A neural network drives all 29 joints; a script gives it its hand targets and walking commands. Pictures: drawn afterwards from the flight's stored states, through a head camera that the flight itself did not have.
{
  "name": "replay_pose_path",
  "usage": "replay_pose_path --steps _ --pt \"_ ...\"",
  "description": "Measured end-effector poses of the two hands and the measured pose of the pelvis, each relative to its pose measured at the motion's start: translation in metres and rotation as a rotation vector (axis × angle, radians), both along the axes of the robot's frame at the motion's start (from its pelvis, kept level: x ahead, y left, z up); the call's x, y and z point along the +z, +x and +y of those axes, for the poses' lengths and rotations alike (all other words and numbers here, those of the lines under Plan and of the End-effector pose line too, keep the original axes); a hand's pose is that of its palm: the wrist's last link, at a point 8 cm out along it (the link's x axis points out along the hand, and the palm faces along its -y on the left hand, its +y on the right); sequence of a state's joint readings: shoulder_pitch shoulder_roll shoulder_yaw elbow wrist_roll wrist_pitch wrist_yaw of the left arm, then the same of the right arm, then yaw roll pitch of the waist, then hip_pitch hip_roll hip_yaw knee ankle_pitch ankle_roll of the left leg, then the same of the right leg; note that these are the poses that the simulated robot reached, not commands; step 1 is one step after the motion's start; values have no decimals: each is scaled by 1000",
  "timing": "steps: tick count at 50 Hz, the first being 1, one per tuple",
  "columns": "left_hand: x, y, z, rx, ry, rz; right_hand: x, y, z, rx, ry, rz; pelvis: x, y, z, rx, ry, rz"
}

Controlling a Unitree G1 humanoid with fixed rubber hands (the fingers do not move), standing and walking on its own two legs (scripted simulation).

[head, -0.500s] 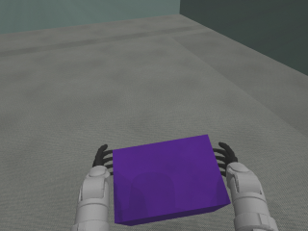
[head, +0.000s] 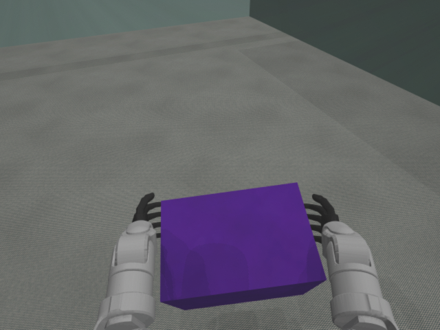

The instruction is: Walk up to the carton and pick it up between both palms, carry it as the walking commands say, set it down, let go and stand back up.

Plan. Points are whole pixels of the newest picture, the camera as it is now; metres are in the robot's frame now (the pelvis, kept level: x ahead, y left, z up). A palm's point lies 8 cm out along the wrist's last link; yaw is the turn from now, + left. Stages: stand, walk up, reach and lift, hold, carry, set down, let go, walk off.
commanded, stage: reach and lift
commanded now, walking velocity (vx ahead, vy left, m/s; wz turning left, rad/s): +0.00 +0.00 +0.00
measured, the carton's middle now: (236, 251) +0.30 +0.01 -0.05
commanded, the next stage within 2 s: hold in 1.08 s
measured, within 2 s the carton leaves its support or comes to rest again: neither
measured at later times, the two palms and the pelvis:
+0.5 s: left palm (145, 231) +0.28 +0.19 +0.04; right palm (334, 242) +0.28 -0.17 +0.04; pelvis +0.02 +0.02 +0.00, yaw +0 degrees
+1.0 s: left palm (143, 232) +0.28 +0.19 +0.04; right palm (334, 241) +0.28 -0.17 +0.04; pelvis +0.00 +0.01 +0.00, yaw -1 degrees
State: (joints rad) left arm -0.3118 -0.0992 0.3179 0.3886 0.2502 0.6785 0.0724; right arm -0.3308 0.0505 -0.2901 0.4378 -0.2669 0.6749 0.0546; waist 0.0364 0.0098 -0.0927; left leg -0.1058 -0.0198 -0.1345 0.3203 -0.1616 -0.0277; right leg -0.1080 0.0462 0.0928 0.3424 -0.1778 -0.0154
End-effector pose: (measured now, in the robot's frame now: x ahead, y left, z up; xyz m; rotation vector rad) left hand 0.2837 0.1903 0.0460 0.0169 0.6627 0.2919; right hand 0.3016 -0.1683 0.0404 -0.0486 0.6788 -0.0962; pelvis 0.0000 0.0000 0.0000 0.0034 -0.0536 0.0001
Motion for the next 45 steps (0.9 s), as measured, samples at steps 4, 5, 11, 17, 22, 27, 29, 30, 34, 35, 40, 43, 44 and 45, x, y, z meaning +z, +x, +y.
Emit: replay_pose_path --steps 4,5,11,17,22,27,29,30,34,35,40,43,44,45 --pt "0 3 -1 -11 -2 1 0 -3 -1 -30 -1 0 2 7 2 4 -1 -2" --pt "-1 3 -2 -13 -2 2 -1 -4 -1 -35 -1 1 2 9 2 4 -1 -4" --pt "-2 5 -4 -27 -7 -2 -2 -7 -3 -60 9 -1 2 15 7 0 -3 -10" --pt "-6 5 -4 -35 -14 3 -3 -11 -4 -72 3 4 2 18 13 -5 -4 -16" --pt "-6 3 -5 -51 -7 -2 -4 -17 -5 -81 3 -1 3 18 16 -8 -5 -17" --pt "-6 -1 -4 -55 -8 1 -5 -24 -5 -82 9 3 2 14 17 -9 -5 -24" --pt "-6 -2 -4 -52 -9 1 -5 -25 -4 -81 11 4 2 12 17 -11 -5 -25" --pt "-6 -3 -4 -51 -10 0 -5 -26 -4 -80 10 3 2 10 16 -12 -5 -27" --pt "-4 -6 -5 -43 -6 -6 -5 -26 -5 -80 7 -2 1 6 16 -10 -4 -30" --pt "-4 -6 -6 -42 -5 -9 -4 -26 -5 -80 6 -5 1 5 15 -10 -4 -31" --pt "-2 -8 -6 -42 -4 -16 -1 -27 -6 -79 9 -10 1 2 14 -10 -3 -38" --pt "-2 -8 -6 -39 -11 -17 1 -26 -5 -79 6 -10 1 0 12 -9 -3 -39" --pt "-2 -7 -6 -39 -12 -17 1 -26 -5 -77 5 -10 0 0 12 -9 -3 -40" --pt "-2 -7 -5 -39 -12 -17 1 -26 -5 -77 5 -9 0 -1 12 -9 -4 -41"
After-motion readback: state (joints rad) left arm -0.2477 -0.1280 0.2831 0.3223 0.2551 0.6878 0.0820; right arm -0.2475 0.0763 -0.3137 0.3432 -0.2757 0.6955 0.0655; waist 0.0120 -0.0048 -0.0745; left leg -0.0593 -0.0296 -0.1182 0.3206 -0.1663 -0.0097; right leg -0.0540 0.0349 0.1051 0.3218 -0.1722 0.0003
